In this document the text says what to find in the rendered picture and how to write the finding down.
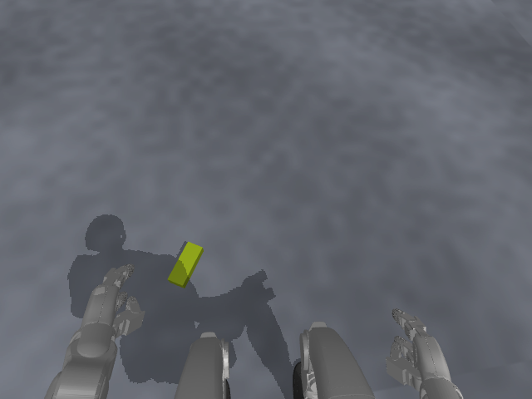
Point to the left robot arm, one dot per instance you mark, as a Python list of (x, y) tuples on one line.
[(88, 364)]

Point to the small box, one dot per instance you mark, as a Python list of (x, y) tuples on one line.
[(185, 265)]

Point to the right robot hand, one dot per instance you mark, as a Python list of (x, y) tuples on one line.
[(422, 360)]

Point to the right robot arm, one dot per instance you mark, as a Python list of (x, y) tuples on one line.
[(438, 388)]

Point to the left robot hand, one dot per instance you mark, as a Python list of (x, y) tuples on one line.
[(105, 300)]

